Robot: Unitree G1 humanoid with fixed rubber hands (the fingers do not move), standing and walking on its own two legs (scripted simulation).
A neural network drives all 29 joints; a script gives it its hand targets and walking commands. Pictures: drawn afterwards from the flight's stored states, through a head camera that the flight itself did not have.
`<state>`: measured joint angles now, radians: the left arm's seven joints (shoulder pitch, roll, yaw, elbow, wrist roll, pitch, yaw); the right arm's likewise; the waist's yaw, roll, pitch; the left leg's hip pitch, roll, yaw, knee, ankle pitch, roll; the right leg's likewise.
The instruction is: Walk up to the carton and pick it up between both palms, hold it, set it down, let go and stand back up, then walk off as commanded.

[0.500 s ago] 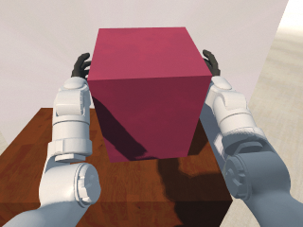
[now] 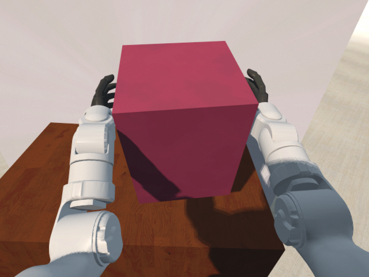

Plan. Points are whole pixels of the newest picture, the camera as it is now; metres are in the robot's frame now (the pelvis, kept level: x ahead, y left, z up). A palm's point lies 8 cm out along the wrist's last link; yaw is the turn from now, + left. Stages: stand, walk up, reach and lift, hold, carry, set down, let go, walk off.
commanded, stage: set down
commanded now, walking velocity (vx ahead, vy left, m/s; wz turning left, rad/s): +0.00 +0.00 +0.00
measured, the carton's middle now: (180, 125) +0.43 +0.03 +0.18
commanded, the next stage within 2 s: none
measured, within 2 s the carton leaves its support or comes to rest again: neither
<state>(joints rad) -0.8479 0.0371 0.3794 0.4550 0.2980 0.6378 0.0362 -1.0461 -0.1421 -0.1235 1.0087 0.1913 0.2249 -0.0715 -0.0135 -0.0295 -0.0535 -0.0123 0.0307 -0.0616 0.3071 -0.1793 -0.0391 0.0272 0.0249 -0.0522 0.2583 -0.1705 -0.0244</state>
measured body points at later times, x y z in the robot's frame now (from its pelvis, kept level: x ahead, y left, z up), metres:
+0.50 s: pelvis -0.01 -0.01 +0.00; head -0.06 +0.00 +0.45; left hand +0.39 +0.18 +0.22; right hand +0.43 -0.14 +0.22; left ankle +0.00 +0.14 -0.75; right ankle -0.01 -0.10 -0.75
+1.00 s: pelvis +0.00 -0.01 +0.00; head -0.02 -0.01 +0.45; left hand +0.39 +0.20 +0.17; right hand +0.45 -0.12 +0.18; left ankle +0.00 +0.14 -0.75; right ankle -0.01 -0.10 -0.75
